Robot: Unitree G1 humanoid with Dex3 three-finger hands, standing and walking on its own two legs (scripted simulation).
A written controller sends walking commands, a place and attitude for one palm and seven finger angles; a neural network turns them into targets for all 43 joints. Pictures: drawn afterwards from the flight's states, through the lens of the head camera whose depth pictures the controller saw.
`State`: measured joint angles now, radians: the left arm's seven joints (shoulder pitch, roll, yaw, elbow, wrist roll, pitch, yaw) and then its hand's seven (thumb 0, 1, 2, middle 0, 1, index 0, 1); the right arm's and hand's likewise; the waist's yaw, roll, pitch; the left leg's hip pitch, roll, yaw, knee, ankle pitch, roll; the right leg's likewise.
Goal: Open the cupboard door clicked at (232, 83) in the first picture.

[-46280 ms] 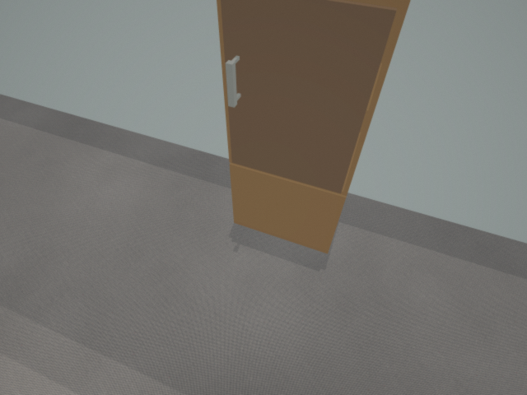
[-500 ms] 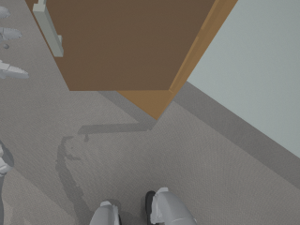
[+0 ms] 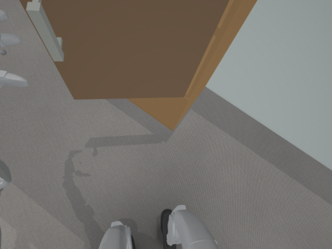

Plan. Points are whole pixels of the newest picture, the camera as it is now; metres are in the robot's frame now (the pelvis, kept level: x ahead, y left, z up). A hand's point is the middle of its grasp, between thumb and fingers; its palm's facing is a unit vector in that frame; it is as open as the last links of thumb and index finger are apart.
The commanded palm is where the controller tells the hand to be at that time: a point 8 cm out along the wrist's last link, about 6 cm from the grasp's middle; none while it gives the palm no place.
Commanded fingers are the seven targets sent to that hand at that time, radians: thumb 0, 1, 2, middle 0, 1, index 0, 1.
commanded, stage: move the hooked fingers beside the handle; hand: left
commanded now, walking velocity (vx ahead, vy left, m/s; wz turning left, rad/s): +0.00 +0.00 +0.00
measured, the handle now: (49, 28) +0.59 +0.20 +0.08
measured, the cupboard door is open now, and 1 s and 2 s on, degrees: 41 41 41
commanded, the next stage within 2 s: slide the fingers in behind the handle in 0.90 s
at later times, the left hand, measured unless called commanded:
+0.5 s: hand (9, 47) +0.54 +0.26 +0.08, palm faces +0.00 -1.00 -0.04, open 14.0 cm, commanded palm +0.52 +0.30 +0.07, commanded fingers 0.00 -0.50 0.30 -0.30 -1.20 -0.30 -1.20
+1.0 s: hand (7, 53) +0.53 +0.27 +0.07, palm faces -0.01 -1.00 -0.03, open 14.0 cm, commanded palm +0.52 +0.30 +0.07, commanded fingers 0.00 -0.50 0.30 -0.30 -1.20 -0.30 -1.20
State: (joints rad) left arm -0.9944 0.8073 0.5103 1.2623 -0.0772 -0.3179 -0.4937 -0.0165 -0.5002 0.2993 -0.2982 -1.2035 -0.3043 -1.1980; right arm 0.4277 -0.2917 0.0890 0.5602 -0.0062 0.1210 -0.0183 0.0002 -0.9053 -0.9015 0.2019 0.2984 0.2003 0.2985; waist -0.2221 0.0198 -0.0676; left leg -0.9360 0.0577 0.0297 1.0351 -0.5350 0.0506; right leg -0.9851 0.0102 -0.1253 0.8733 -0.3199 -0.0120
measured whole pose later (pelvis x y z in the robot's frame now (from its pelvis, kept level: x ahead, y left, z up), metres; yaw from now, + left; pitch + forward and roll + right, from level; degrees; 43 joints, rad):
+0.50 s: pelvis +0.00 +0.00 +0.00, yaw -1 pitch +26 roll -5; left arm -0.98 0.81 0.55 1.22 -0.06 -0.31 -0.46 -0.02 -0.50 0.30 -0.30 -1.20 -0.31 -1.20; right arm 0.45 -0.28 0.09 0.55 -0.01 0.12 -0.01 0.00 -0.91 -0.90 0.20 0.30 0.20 0.30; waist -0.24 0.03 -0.07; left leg -0.96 0.07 0.04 1.04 -0.54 0.05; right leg -1.02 0.02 -0.11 0.88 -0.32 -0.01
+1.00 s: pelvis +0.00 +0.01 -0.01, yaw +0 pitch +26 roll -6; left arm -1.02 0.79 0.50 1.25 -0.05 -0.33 -0.45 -0.02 -0.50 0.30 -0.30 -1.20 -0.31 -1.20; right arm 0.40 -0.30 0.08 0.56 -0.01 0.11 -0.02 0.00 -0.91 -0.90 0.20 0.30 0.20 0.30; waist -0.24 0.02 -0.07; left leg -0.98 0.05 0.02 1.07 -0.55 0.06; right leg -1.01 0.01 -0.13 0.89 -0.32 0.00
